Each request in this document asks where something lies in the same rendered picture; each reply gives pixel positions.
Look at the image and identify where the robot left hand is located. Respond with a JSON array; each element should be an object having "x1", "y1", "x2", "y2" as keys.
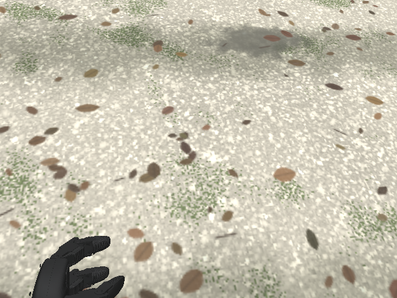
[{"x1": 29, "y1": 236, "x2": 125, "y2": 298}]

